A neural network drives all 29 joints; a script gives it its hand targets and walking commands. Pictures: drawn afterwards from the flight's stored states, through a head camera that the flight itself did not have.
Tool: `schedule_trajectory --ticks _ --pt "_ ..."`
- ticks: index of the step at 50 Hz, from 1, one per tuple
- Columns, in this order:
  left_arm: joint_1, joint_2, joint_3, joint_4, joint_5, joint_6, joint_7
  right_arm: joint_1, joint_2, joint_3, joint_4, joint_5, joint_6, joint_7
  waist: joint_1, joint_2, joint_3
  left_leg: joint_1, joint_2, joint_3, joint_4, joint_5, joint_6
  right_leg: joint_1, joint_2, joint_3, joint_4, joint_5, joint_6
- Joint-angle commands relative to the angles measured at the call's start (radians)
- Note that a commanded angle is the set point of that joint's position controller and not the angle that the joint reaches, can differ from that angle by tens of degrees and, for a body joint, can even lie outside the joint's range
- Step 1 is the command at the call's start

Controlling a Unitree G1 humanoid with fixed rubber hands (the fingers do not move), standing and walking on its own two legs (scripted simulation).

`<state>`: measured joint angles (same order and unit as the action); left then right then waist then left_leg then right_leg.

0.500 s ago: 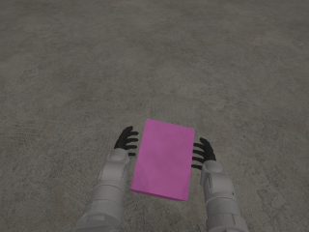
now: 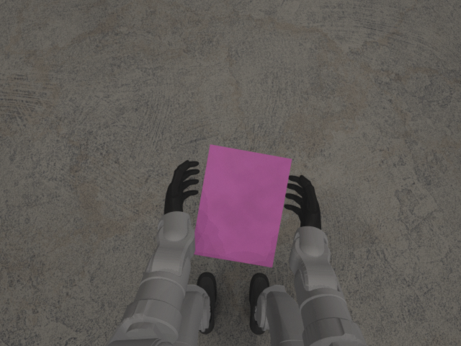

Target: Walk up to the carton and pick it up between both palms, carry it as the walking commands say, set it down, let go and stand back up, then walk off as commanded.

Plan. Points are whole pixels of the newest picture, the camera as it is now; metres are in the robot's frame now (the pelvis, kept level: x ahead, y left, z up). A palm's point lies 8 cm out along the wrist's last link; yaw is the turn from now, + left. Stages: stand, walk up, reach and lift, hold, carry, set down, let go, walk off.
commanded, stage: set down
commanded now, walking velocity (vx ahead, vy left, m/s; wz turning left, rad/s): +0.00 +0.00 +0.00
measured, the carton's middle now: (239, 200) +0.38 -0.02 -0.18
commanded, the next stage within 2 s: none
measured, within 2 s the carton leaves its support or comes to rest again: neither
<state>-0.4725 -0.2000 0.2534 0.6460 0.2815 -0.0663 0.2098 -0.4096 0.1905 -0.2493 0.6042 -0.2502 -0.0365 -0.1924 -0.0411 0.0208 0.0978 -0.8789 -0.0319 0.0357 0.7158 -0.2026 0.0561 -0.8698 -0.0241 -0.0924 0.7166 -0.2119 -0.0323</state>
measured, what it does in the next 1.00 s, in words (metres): lowers itself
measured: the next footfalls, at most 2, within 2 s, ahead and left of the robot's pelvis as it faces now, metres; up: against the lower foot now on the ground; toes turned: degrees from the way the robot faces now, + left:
none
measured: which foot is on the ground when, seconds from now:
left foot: down 0.00-1.00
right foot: down 0.00-1.00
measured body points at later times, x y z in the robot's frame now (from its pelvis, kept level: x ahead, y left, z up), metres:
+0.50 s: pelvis -0.03 -0.01 -0.05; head +0.25 -0.02 +0.30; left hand +0.39 +0.07 -0.19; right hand +0.35 -0.15 -0.20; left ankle +0.07 +0.09 -0.70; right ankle +0.06 -0.10 -0.70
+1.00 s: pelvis -0.04 -0.02 -0.11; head +0.30 -0.04 +0.19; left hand +0.43 +0.05 -0.29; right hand +0.40 -0.15 -0.29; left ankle +0.07 +0.09 -0.70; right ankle +0.06 -0.10 -0.70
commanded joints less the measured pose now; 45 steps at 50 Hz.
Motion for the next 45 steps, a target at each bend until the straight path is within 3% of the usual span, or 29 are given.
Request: schedule_trajectory --ticks 1,4,6,7,8,9,10,12,13,14,15,17,18,19,23,24,27,29,30,34,35,37,38,39,42,44,45 --pt "-0.310 -0.070 -0.259 -0.029 -0.101 -0.077 0.015 -0.386 -0.041 0.244 -0.033 0.114 -0.130 0.004 -0.032 0.006 -0.672 0.325 -0.061 -0.153 0.083 0.101 -0.015 0.157 0.140 0.154 0.087 0.083 0.005" --pt "-0.338 -0.037 -0.280 -0.005 -0.146 -0.072 0.027 -0.380 -0.080 0.210 -0.035 0.136 -0.136 -0.030 -0.088 0.004 -0.666 0.263 -0.067 -0.144 0.104 0.044 -0.017 0.170 0.131 0.155 0.099 0.064 0.000" --pt "-0.378 -0.028 -0.293 -0.050 -0.163 -0.073 0.041 -0.402 -0.071 0.236 -0.035 0.185 -0.135 -0.024 -0.040 0.039 -0.687 0.274 -0.068 -0.141 0.100 0.041 -0.021 0.141 0.137 0.152 0.129 0.070 -0.005" --pt "-0.411 -0.009 -0.294 -0.038 -0.176 -0.070 0.047 -0.395 -0.104 0.192 0.006 0.170 -0.132 -0.030 -0.071 0.056 -0.682 0.259 -0.068 -0.141 0.103 0.011 -0.028 0.132 0.132 0.159 0.124 0.042 -0.016" --pt "-0.429 0.019 -0.251 -0.035 -0.157 -0.060 0.053 -0.421 -0.119 0.176 0.014 0.166 -0.123 -0.028 -0.047 0.044 -0.696 0.258 -0.073 -0.138 0.116 -0.021 -0.031 0.104 0.138 0.154 0.140 0.014 -0.012" --pt "-0.410 0.007 -0.264 -0.003 -0.162 -0.055 0.053 -0.419 -0.130 0.157 0.014 0.173 -0.123 -0.026 -0.068 0.062 -0.669 0.241 -0.064 -0.148 0.118 -0.013 -0.026 0.071 0.137 0.149 0.157 0.026 -0.015" --pt "-0.446 -0.005 -0.294 -0.026 -0.184 -0.056 0.048 -0.447 -0.089 0.190 -0.002 0.192 -0.122 -0.025 -0.059 0.048 -0.718 0.230 -0.071 -0.138 0.133 -0.015 -0.025 0.096 0.136 0.153 0.157 0.031 -0.008" --pt "-0.461 0.040 -0.224 -0.002 -0.153 -0.046 0.055 -0.477 -0.118 0.149 0.005 0.191 -0.116 -0.024 -0.050 0.037 -0.735 0.204 -0.072 -0.136 0.161 -0.046 -0.022 0.062 0.140 0.152 0.185 0.008 -0.003" --pt "-0.430 0.062 -0.194 0.047 -0.142 -0.037 0.057 -0.445 -0.150 0.089 0.051 0.157 -0.108 -0.034 -0.074 0.041 -0.705 0.176 -0.077 -0.137 0.164 -0.053 -0.025 0.047 0.136 0.151 0.180 0.013 -0.006" --pt "-0.438 0.098 -0.121 0.065 -0.110 -0.027 0.064 -0.442 -0.179 0.030 0.087 0.135 -0.095 -0.032 -0.061 0.034 -0.687 0.151 -0.079 -0.141 0.169 -0.080 -0.026 0.005 0.138 0.151 0.201 -0.019 -0.004" --pt "-0.447 0.102 -0.116 0.068 -0.111 -0.023 0.063 -0.441 -0.178 0.014 0.095 0.127 -0.089 -0.036 -0.080 0.037 -0.670 0.119 -0.083 -0.125 0.179 -0.103 -0.023 0.017 0.138 0.150 0.194 -0.032 0.000" --pt "-0.485 0.095 -0.084 0.093 -0.083 -0.012 0.065 -0.485 -0.175 -0.010 0.097 0.133 -0.083 -0.031 -0.061 0.040 -0.674 0.113 -0.084 -0.129 0.193 -0.137 -0.020 -0.024 0.142 0.150 0.216 -0.058 0.001" --pt "-0.481 0.107 -0.064 0.123 -0.070 -0.013 0.064 -0.486 -0.186 -0.055 0.119 0.110 -0.082 -0.032 -0.088 0.044 -0.636 0.077 -0.084 -0.142 0.195 -0.132 -0.021 -0.068 0.141 0.148 0.231 -0.040 -0.003" --pt "-0.491 0.078 -0.059 0.127 -0.069 -0.015 0.066 -0.530 -0.170 -0.029 0.092 0.136 -0.088 -0.027 -0.052 0.048 -0.658 0.096 -0.086 -0.129 0.202 -0.125 -0.019 -0.073 0.145 0.148 0.234 -0.045 0.000" --pt "-0.579 0.081 -0.086 0.099 -0.092 -0.022 0.065 -0.587 -0.149 -0.025 0.079 0.144 -0.088 -0.024 -0.061 0.043 -0.763 0.092 -0.083 -0.139 0.264 -0.081 -0.019 -0.123 0.149 0.153 0.280 -0.003 0.007" --pt "-0.593 0.091 -0.077 0.098 -0.091 -0.018 0.068 -0.615 -0.155 -0.014 0.061 0.153 -0.087 -0.026 -0.039 0.045 -0.804 0.101 -0.085 -0.139 0.279 -0.070 -0.021 -0.136 0.150 0.150 0.297 0.003 0.009" --pt "-0.632 0.108 -0.101 0.072 -0.113 -0.018 0.068 -0.627 -0.123 0.003 0.048 0.162 -0.079 -0.038 -0.051 0.032 -0.875 0.068 -0.081 -0.138 0.315 -0.046 -0.015 -0.117 0.154 0.154 0.323 0.040 0.017" --pt "-0.632 0.120 -0.083 0.082 -0.101 -0.009 0.073 -0.648 -0.122 -0.001 0.043 0.171 -0.073 -0.042 -0.025 0.049 -0.894 0.038 -0.085 -0.134 0.339 -0.048 -0.017 -0.150 0.154 0.158 0.346 0.021 0.020" --pt "-0.640 0.111 -0.099 0.072 -0.125 -0.006 0.074 -0.635 -0.129 0.001 0.046 0.165 -0.069 -0.050 -0.048 0.028 -0.910 0.034 -0.088 -0.130 0.352 -0.037 -0.021 -0.132 0.158 0.158 0.342 0.033 0.021" --pt "-0.663 0.126 -0.079 0.084 -0.112 0.004 0.079 -0.655 -0.135 -0.035 0.054 0.146 -0.057 -0.061 -0.044 0.041 -0.949 0.002 -0.090 -0.135 0.387 -0.038 -0.023 -0.167 0.165 0.163 0.380 0.038 0.020" --pt "-0.678 0.131 -0.068 0.079 -0.119 0.007 0.079 -0.674 -0.140 -0.023 0.042 0.148 -0.055 -0.065 -0.033 0.018 -0.958 -0.029 -0.098 -0.126 0.405 -0.031 -0.025 -0.171 0.165 0.159 0.387 0.030 0.026" --pt "-0.708 0.129 -0.087 0.071 -0.124 0.011 0.079 -0.714 -0.123 -0.008 0.023 0.168 -0.052 -0.064 -0.022 0.042 -0.961 -0.042 -0.095 -0.126 0.420 -0.028 -0.018 -0.185 0.169 0.164 0.406 0.041 0.023" --pt "-0.713 0.129 -0.083 0.082 -0.131 0.014 0.079 -0.725 -0.125 -0.008 0.020 0.159 -0.051 -0.069 -0.028 0.019 -0.991 -0.048 -0.098 -0.132 0.441 -0.018 -0.018 -0.188 0.168 0.157 0.424 0.043 0.026" --pt "-0.721 0.146 -0.058 0.110 -0.116 0.015 0.078 -0.744 -0.124 -0.012 0.029 0.162 -0.049 -0.069 -0.012 0.020 -0.964 -0.081 -0.099 -0.122 0.458 -0.025 -0.013 -0.214 0.168 0.164 0.426 0.027 0.029" --pt "-0.742 0.137 -0.054 0.105 -0.119 0.019 0.074 -0.737 -0.121 -0.044 0.068 0.148 -0.039 -0.076 -0.024 0.036 -0.948 -0.157 -0.105 -0.115 0.497 -0.027 -0.017 -0.234 0.164 0.178 0.455 0.037 0.027" --pt "-0.737 0.164 -0.024 0.136 -0.107 0.026 0.073 -0.722 -0.127 -0.053 0.088 0.126 -0.032 -0.082 -0.023 0.012 -0.978 -0.176 -0.108 -0.122 0.522 0.006 -0.016 -0.237 0.167 0.172 0.480 0.073 0.034" --pt "-0.754 0.174 -0.012 0.129 -0.106 0.027 0.075 -0.761 -0.119 -0.041 0.054 0.134 -0.031 -0.084 -0.001 0.004 -1.023 -0.180 -0.110 -0.122 0.538 0.022 -0.014 -0.231 0.170 0.171 0.500 0.082 0.040"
